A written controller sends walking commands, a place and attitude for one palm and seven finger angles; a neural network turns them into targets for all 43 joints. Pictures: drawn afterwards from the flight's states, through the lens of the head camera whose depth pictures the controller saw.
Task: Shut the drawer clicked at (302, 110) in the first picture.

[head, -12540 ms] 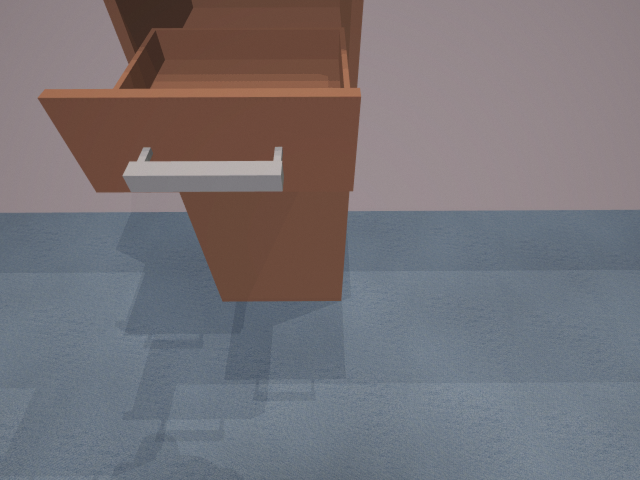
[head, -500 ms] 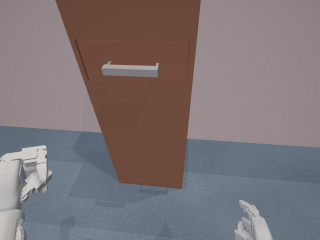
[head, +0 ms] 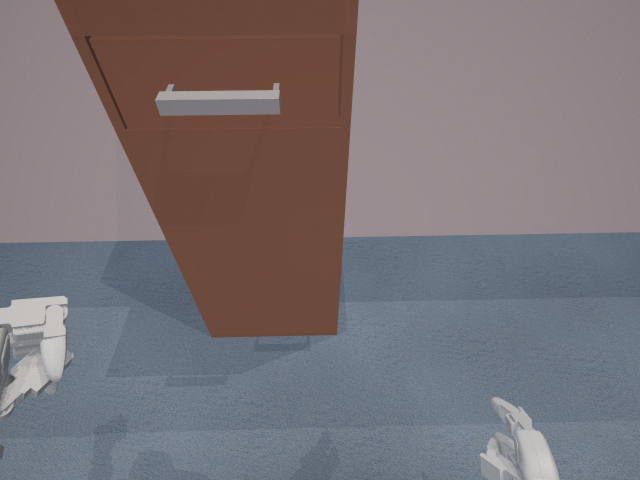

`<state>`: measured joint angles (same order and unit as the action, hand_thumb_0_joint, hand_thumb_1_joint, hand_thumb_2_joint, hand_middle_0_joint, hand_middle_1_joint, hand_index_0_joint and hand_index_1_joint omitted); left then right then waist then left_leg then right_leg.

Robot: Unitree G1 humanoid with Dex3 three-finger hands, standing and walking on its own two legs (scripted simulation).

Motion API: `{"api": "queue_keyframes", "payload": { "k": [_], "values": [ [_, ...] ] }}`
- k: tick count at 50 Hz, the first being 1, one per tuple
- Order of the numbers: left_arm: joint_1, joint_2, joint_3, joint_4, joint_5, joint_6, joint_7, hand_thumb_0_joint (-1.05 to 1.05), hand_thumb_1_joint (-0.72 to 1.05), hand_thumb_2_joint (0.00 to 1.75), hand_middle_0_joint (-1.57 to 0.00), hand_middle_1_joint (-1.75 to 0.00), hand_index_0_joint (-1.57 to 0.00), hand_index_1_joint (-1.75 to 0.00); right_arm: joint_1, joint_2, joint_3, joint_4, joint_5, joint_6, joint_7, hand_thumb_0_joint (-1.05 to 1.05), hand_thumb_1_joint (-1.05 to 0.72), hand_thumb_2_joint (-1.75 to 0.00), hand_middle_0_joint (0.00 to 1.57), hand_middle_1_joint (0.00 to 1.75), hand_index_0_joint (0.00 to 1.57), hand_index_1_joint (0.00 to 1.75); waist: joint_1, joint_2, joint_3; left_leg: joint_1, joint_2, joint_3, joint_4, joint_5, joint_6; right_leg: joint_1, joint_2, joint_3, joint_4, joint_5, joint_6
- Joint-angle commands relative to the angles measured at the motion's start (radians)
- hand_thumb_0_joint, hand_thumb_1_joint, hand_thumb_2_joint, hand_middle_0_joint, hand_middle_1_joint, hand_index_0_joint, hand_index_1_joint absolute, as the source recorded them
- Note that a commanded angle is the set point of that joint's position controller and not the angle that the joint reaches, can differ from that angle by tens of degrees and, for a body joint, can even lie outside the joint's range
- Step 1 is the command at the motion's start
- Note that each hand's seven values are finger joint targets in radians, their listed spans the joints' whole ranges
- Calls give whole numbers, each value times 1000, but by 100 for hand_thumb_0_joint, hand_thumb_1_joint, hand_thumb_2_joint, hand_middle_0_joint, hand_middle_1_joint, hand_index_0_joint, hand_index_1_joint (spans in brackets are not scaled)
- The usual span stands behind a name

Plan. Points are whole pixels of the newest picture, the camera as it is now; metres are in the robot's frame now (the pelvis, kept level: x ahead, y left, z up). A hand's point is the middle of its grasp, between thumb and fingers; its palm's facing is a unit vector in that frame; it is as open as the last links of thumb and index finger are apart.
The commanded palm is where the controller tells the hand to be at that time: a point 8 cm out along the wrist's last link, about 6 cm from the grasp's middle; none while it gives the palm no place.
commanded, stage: step back with the hand held close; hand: left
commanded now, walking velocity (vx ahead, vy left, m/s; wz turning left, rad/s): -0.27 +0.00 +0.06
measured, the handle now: (222, 95) +0.65 +0.20 +0.15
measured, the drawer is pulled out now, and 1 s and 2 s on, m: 0.00 0.00 0.00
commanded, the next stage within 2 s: stop stepping back and stand still in 0.70 s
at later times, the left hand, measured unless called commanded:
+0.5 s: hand out of the picture +0.10 +0.24 +0.17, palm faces +0.41 -0.81 -0.43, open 3.2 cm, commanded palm +0.03 +0.29 +0.18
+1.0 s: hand out of the picture -0.01 +0.24 +0.17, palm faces +0.33 -0.82 -0.47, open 3.2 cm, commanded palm -0.07 +0.28 +0.18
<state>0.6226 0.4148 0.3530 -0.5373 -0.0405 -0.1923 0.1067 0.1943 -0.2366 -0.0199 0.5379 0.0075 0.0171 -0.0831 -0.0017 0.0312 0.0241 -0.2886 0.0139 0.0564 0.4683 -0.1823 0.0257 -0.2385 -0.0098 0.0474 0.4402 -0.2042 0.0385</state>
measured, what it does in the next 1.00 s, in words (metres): walks backwards: right foot, then left foot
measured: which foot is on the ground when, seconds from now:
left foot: down 0.00-0.68, up 0.70-0.86, down 0.88-1.00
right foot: down 0.00-0.48, up 0.50-0.66, down 0.68-1.00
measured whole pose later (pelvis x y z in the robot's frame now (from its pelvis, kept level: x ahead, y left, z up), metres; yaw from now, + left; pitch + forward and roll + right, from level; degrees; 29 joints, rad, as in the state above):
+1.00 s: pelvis -0.20 +0.00 +0.00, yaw +0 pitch +0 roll +0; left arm 0.61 0.45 0.40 -0.63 -0.03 -0.24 0.13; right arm 0.20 -0.17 0.01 0.58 -0.02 -0.14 -0.06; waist -0.02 -0.06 0.03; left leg -0.32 -0.01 0.04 0.48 -0.16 0.03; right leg -0.37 0.03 0.02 0.73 -0.42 0.02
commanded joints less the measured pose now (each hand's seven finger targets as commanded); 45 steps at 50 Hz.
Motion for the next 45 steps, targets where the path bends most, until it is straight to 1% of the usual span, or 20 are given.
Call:
{"api": "queue_keyframes", "payload": {
  "k": [1,5,10,13,17,19,22,24,25,27,31,32,34,35,37,40,42,43,44,45],
  "values": [
    [6,129,129,-198,-4,-82,40,0,90,90,-140,-160,-140,-160,-94,-112,-39,-171,6,-75,-8,0,-90,-90,20,30,20,30,9,36,-118,-52,77,-80,-107,-18,33,64,-10,-5,-3,119,-20],
    [-2,122,137,-202,12,-114,52,0,90,90,-140,-160,-140,-160,-81,-118,-41,-169,7,-108,-11,0,-90,-90,20,30,20,30,5,58,-89,-201,95,-127,-159,-284,54,102,7,-2,36,-3,-19],
    [-39,108,136,-210,26,-140,59,0,90,90,-140,-160,-140,-160,-62,-121,-42,-157,2,-148,-14,0,-90,-90,20,30,20,30,2,59,-73,-322,111,-160,-151,-438,67,112,15,24,79,-102,-23],
    [-77,129,147,-226,27,-148,64,0,90,90,-140,-160,-140,-160,-56,-118,-45,-142,-7,-166,-17,0,-90,-90,20,30,20,30,-3,7,-56,-262,72,-136,-70,-426,50,-6,-13,82,-8,-205,-42],
    [-98,120,117,-212,17,-147,79,0,90,90,-140,-160,-140,-160,-30,-100,-38,-101,-11,-169,-11,0,-90,-90,20,30,20,30,-16,-122,-70,10,-2,-77,169,-261,-2,-310,-122,145,-151,-317,-94],
    [-112,123,114,-218,16,-144,87,0,90,90,-140,-160,-140,-160,-35,-95,-34,-94,-12,-163,-15,0,-90,-90,20,30,20,30,-23,-103,-63,54,5,-96,174,-250,-3,-372,-122,118,-135,-329,-93],
    [-110,136,136,-252,15,-160,92,0,90,90,-140,-160,-140,-160,-44,-111,-30,-108,-11,-169,-21,0,-90,-90,20,30,20,30,-21,52,-50,-107,100,-245,-52,-417,37,-269,-23,38,30,-336,-48],
    [-91,146,184,-294,26,-172,86,0,90,90,-140,-160,-140,-160,-73,-118,-39,-121,-16,-192,-25,0,-90,-90,20,30,20,30,2,258,-127,-398,285,-463,-355,-610,121,79,106,-38,463,-193,-10],
    [-94,167,198,-316,22,-177,80,0,90,90,-140,-160,-140,-160,-55,-98,-48,-115,-22,-200,-18,0,-90,-90,20,30,20,30,0,219,-163,-359,298,-455,-353,-514,132,65,105,-15,580,-235,-16],
    [-8,138,187,-256,4,-176,76,0,90,90,-140,-160,-140,-160,-52,-96,-58,-101,-18,-214,3,0,-90,-90,20,30,20,30,7,158,-160,-249,271,-352,-289,-379,124,-7,96,-19,542,-298,-34],
    [2,112,127,-241,-20,-165,62,0,90,90,-140,-160,-140,-160,-69,-83,-37,-79,-19,-215,21,0,-90,-90,20,30,20,30,6,208,-92,-210,199,-232,-260,-353,38,49,83,-89,110,-299,-60],
    [-21,128,126,-241,-22,-166,54,0,90,90,-140,-160,-140,-160,-72,-79,-37,-71,-21,-209,24,0,-90,-90,20,30,20,30,5,134,-82,-161,158,-184,-173,-296,4,12,34,-37,-55,-271,-75],
    [-107,187,144,-273,-13,-170,61,0,90,90,-140,-160,-140,-160,-65,-48,-29,-51,-21,-184,23,0,-90,-90,20,30,20,30,1,-185,-86,24,-16,-33,326,-161,-74,-288,-297,343,-301,-148,-189],
    [-137,176,123,-235,-6,-142,65,0,90,90,-140,-160,-140,-160,-81,-63,-35,-46,-20,-185,20,0,-90,-90,20,30,20,30,20,-255,-93,-51,-41,-72,542,-239,-64,-313,-346,329,-270,-80,-232],
    [-110,132,104,-207,6,-108,56,0,90,90,-140,-160,-140,-160,-85,-39,-26,-49,-23,-171,14,0,-90,-90,20,30,20,30,0,-208,-80,-167,-10,-87,566,-234,-54,-164,-273,183,-132,285,-211],
    [-105,154,131,-223,15,-106,58,0,90,90,-140,-160,-140,-160,-108,-43,2,-63,-28,-152,-12,0,-90,-90,20,30,20,30,-1,-162,-79,-105,-8,-43,195,-193,-40,-30,-205,99,-1,639,-151],
    [-57,141,130,-264,7,-111,57,0,90,90,-140,-160,-140,-160,-59,-69,-7,-80,-21,-154,-14,0,-90,-90,20,30,20,30,-13,-12,-169,69,12,-34,-119,122,-18,20,-112,49,116,471,-76],
    [-39,155,140,-307,6,-117,56,0,90,90,-140,-160,-140,-160,-61,-100,-28,-102,-14,-164,-14,0,-90,-90,20,30,20,30,9,122,-222,146,148,-164,-129,372,22,-2,-31,-6,175,217,-30],
    [-7,165,152,-312,1,-126,48,0,90,90,-140,-160,-140,-160,-34,-107,-35,-116,-7,-177,1,0,-90,-90,20,30,20,30,24,151,-260,209,224,-215,-109,453,61,-63,8,-10,224,-101,-21],
    [11,162,150,-293,-1,-127,45,0,90,90,-140,-160,-140,-160,-45,-105,-41,-127,-3,-195,9,0,-90,-90,20,30,20,30,24,117,-245,232,246,-263,-115,468,80,-133,44,-31,267,-224,-21]
  ]
}}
